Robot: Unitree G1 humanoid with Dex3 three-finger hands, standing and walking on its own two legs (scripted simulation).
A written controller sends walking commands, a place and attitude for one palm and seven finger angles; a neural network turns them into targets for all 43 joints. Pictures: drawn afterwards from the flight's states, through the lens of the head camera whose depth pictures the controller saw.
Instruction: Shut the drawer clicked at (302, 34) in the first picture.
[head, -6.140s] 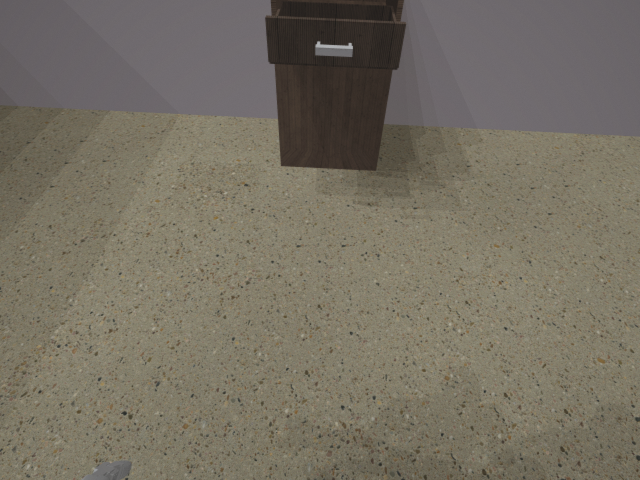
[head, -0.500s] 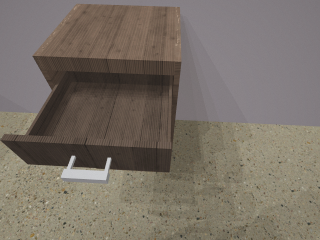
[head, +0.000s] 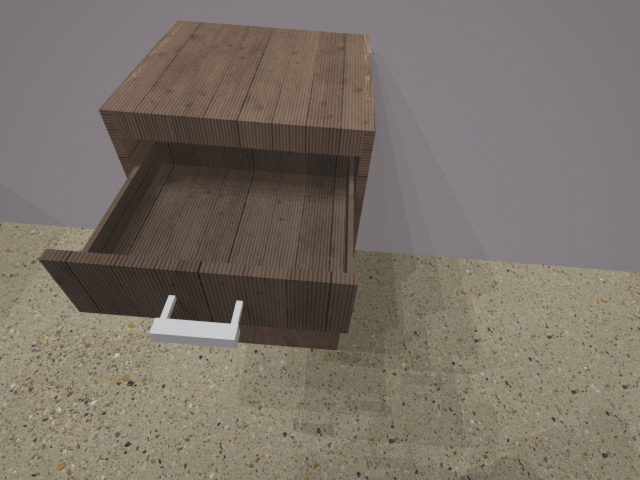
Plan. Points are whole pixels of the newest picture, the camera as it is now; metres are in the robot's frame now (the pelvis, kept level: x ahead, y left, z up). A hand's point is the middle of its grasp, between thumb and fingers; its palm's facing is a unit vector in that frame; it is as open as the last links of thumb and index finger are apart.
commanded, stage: come to a stop and stand still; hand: left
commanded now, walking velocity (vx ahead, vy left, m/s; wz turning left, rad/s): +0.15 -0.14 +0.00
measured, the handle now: (200, 318) +0.33 +0.21 -0.04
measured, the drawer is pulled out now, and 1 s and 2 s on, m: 0.30 0.30 0.28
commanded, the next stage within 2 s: look again from close up in 0.60 s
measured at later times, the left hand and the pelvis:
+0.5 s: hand out of the picture +0.00 +0.11 -0.18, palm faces +0.06 -0.99 -0.15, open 7.3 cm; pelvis +0.03 -0.04 +0.00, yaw +0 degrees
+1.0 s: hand out of the picture +0.01 +0.19 -0.18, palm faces +0.00 -0.98 -0.21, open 7.4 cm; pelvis +0.00 +0.01 +0.00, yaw -1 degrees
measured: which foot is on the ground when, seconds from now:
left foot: down 0.00-1.00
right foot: up 0.00-0.18, down 0.20-1.00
